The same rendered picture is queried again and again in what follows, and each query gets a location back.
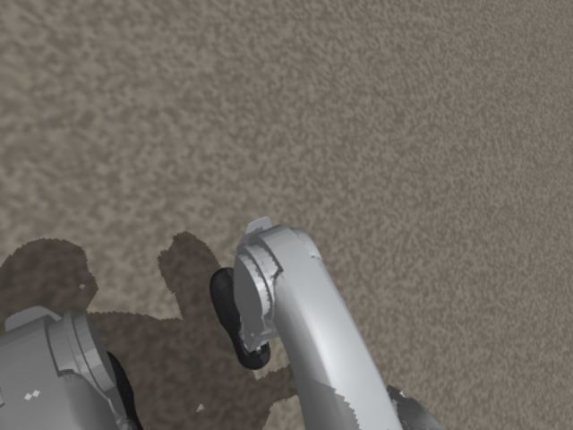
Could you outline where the left robot foot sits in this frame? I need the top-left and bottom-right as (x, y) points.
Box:
(107, 351), (143, 430)

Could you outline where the right robot hand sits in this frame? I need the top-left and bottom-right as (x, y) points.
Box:
(386, 385), (445, 430)

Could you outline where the right robot foot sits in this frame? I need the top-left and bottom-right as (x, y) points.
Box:
(210, 267), (270, 370)

